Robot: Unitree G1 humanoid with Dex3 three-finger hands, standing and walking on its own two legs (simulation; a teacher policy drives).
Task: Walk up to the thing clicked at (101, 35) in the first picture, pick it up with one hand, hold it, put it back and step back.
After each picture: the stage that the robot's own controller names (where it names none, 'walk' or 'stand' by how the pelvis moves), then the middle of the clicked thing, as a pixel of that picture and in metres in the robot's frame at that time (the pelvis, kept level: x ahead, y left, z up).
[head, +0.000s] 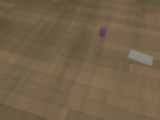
stand; (102, 32) +1.55 -0.21 -0.72
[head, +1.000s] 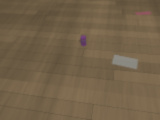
walk; (83, 40) +1.43 +0.13 -0.69
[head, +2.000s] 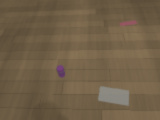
walk; (61, 71) +0.89 +0.31 -0.71
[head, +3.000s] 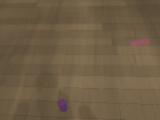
walk; (62, 105) +0.54 +0.25 -0.72
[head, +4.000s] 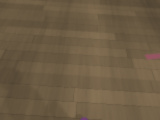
stand; out of the picture +0.42 -0.02 -0.68
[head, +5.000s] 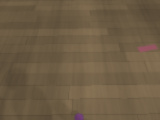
stand; out of the picture +0.44 +0.05 -0.70
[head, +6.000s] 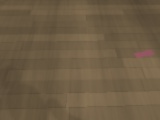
stand; out of the picture +0.38 +0.05 -0.72
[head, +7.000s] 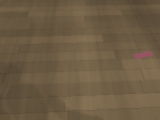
stand; out of the picture +0.35 +0.06 -0.73
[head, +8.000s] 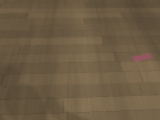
stand; out of the picture +0.35 +0.06 -0.73
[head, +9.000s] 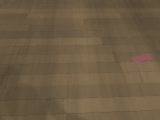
stand; out of the picture +0.34 +0.06 -0.73
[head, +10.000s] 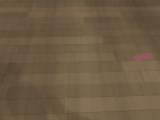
stand; out of the picture +0.34 +0.05 -0.73
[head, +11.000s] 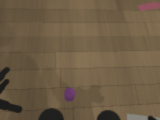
go down; (69, 95) +0.39 +0.05 -0.53
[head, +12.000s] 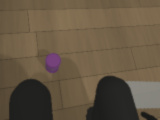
go down; (52, 63) +0.44 +0.08 -0.30
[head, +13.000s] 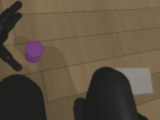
close in; (33, 52) +0.44 +0.11 -0.26
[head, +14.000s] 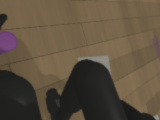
rest palm; (1, 44) +0.44 +0.13 -0.27
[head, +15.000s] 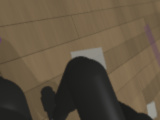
rest palm; out of the picture +0.44 +0.14 -0.25
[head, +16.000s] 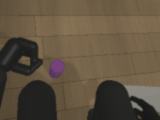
lift; (56, 69) +0.43 +0.09 -0.33
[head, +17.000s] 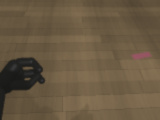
go down; out of the picture +0.35 +0.03 -0.66
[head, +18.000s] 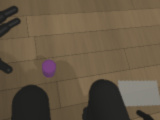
go down; (48, 69) +0.43 +0.08 -0.36
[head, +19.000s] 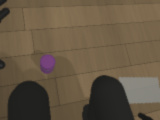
go down; (47, 64) +0.43 +0.09 -0.32
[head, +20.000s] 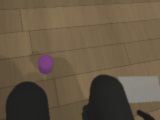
go down; (45, 65) +0.43 +0.09 -0.31
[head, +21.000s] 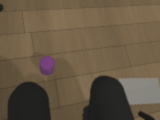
go down; (47, 66) +0.43 +0.09 -0.31
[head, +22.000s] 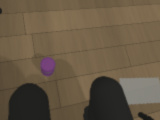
go down; (47, 67) +0.43 +0.09 -0.32
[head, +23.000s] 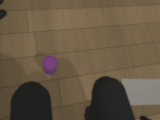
go down; (50, 65) +0.43 +0.08 -0.32
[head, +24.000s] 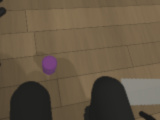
go down; (49, 65) +0.43 +0.08 -0.32
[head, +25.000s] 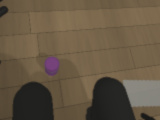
go down; (51, 66) +0.43 +0.08 -0.32
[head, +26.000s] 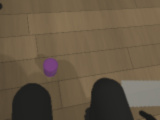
go down; (50, 68) +0.43 +0.08 -0.33
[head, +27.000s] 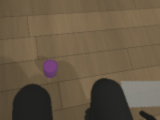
go down; (50, 69) +0.43 +0.08 -0.33
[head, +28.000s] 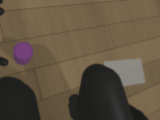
go down; (22, 54) +0.43 +0.11 -0.26
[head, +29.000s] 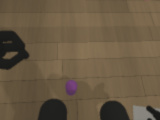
hold; (71, 88) +0.41 +0.06 -0.46
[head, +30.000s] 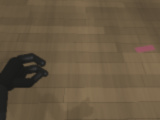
hold; out of the picture +0.35 +0.04 -0.67
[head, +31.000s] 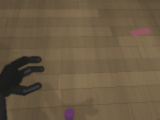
go down; (69, 115) +0.37 +0.05 -0.64
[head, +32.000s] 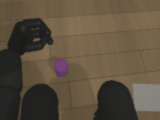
hold; (61, 68) +0.45 +0.07 -0.33
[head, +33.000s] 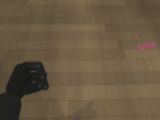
crouch; out of the picture +0.37 +0.04 -0.64
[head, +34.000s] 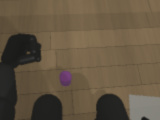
crouch; (65, 79) +0.42 +0.06 -0.44
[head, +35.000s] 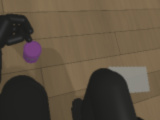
lower; (31, 52) +0.44 +0.11 -0.27
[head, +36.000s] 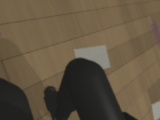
lower; out of the picture +0.45 +0.14 -0.26
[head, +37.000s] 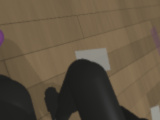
lower; out of the picture +0.45 +0.14 -0.26
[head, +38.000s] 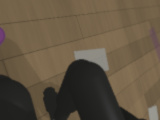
lower; out of the picture +0.45 +0.14 -0.27
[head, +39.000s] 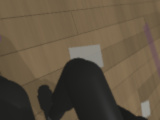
lower; out of the picture +0.44 +0.14 -0.28
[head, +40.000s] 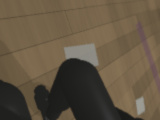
stand; out of the picture +0.44 +0.14 -0.29
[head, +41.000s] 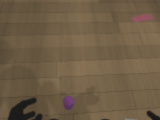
stand; (68, 103) +0.40 +0.05 -0.57
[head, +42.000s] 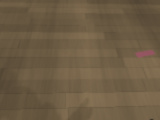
stand; out of the picture +0.35 +0.02 -0.66
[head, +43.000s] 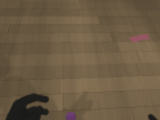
hold; (70, 119) +0.38 +0.04 -0.63
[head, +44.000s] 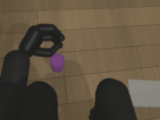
lower; (57, 63) +0.45 +0.07 -0.32
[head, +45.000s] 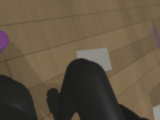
lower; out of the picture +0.45 +0.13 -0.26
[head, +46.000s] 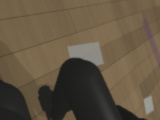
lower; out of the picture +0.44 +0.14 -0.27
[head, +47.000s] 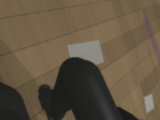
stand; out of the picture +0.44 +0.14 -0.27
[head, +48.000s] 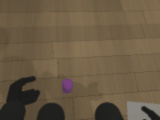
stand; (67, 86) +0.42 +0.05 -0.49
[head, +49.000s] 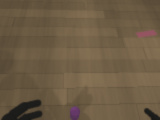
stand; (74, 113) +0.39 +0.03 -0.61
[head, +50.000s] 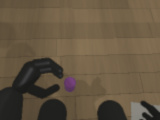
crouch; (69, 84) +0.42 +0.05 -0.47
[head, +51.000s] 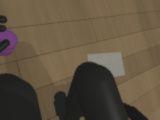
lower; (5, 44) +0.45 +0.13 -0.26
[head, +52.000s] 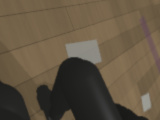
lower; out of the picture +0.45 +0.15 -0.27
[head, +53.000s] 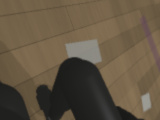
stand; out of the picture +0.45 +0.15 -0.27
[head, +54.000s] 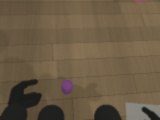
stand; (66, 87) +0.43 +0.05 -0.50
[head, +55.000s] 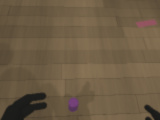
stand; (73, 105) +0.40 +0.03 -0.58
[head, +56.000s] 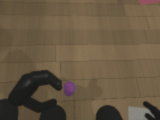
crouch; (69, 89) +0.41 +0.05 -0.49
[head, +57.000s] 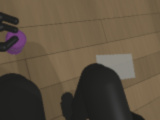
lower; (14, 43) +0.46 +0.13 -0.26
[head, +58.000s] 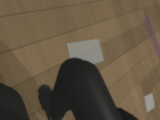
lower; out of the picture +0.48 +0.15 -0.27
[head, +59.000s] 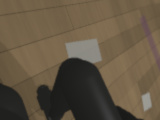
lower; out of the picture +0.48 +0.15 -0.26
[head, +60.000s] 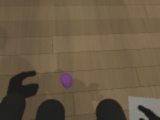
stand; (66, 81) +0.44 +0.06 -0.46
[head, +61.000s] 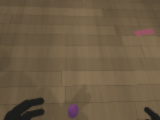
stand; (72, 111) +0.40 +0.03 -0.61
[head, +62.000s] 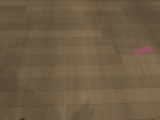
stand; out of the picture +0.37 +0.04 -0.66
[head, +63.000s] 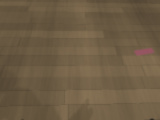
stand; out of the picture +0.38 +0.03 -0.65
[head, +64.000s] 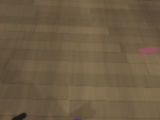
stand; out of the picture +0.39 +0.03 -0.66
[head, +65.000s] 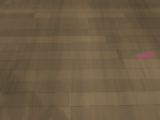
stand; out of the picture +0.41 +0.05 -0.72
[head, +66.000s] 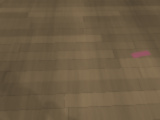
stand; out of the picture +0.38 +0.06 -0.73
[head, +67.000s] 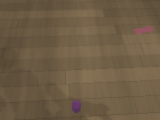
walk; (76, 106) +0.43 +0.05 -0.70
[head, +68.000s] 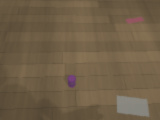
walk; (71, 81) +0.65 +0.09 -0.70
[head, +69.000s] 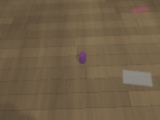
stand; (82, 58) +0.97 +0.11 -0.70
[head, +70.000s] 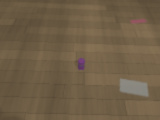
stand; (81, 64) +0.97 +0.03 -0.71
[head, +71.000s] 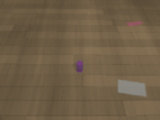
stand; (79, 66) +0.99 +0.05 -0.73
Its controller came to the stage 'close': yes
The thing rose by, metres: 0.01
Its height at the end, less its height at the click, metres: +0.00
